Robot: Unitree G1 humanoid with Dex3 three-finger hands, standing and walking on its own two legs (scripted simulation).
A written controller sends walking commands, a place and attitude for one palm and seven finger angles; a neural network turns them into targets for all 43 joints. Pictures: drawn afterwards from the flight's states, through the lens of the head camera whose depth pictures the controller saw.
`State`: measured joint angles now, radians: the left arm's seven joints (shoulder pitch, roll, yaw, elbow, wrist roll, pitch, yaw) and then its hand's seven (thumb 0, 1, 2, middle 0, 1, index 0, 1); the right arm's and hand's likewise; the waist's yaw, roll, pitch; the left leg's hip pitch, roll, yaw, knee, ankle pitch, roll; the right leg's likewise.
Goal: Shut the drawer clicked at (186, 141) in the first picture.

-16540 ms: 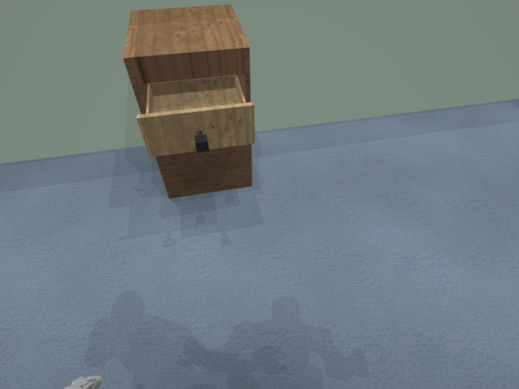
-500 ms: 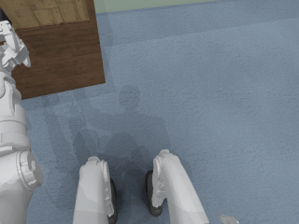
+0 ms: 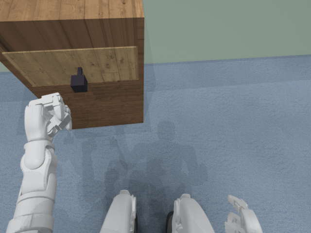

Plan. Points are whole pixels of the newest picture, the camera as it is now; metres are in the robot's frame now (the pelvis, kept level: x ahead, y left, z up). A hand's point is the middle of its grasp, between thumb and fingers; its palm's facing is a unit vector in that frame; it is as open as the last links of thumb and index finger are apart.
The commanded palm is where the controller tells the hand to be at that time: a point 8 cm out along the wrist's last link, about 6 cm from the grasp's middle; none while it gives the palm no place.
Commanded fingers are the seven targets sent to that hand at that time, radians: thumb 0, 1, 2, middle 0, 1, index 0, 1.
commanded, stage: draw the hand back to the body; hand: left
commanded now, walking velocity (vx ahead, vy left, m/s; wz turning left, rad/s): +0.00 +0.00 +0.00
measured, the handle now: (79, 78) +0.57 +0.27 -0.10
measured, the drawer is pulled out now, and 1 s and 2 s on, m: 0.00 0.00 0.00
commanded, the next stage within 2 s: step back with the hand held close in 1.00 s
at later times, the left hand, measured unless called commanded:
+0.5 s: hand (6, 135) +0.28 +0.24 +0.17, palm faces +0.31 -0.89 -0.34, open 3.3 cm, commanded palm +0.23 +0.28 +0.20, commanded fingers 0.00 0.90 0.90 -1.40 -1.60 -1.40 -1.60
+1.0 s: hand out of the picture +0.20 +0.23 +0.28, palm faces +0.45 -0.80 -0.39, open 3.2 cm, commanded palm +0.15 +0.27 +0.29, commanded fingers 0.00 0.90 0.90 -1.40 -1.60 -1.40 -1.60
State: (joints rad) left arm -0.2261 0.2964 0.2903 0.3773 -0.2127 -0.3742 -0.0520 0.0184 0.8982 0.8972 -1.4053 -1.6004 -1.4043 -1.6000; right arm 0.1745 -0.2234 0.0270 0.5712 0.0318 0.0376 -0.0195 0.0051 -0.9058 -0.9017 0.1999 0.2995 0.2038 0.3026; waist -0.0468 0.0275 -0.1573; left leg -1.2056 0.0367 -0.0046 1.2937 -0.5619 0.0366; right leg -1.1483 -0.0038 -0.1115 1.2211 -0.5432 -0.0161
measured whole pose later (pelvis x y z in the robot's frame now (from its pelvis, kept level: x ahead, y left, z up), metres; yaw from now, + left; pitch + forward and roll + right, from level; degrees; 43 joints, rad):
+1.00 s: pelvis +0.03 -0.02 +0.12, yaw +2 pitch -3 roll +0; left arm 0.53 0.32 0.30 -0.45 -0.09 -0.07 0.11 0.01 0.89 0.90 -1.41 -1.60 -1.41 -1.60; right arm 0.19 -0.22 0.03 0.58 0.03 -0.09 -0.07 0.01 -0.90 -0.90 0.20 0.30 0.20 0.30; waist 0.07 0.10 -0.01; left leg -0.14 0.01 0.02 0.49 -0.29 0.01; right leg -0.11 0.01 -0.09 0.46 -0.30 -0.03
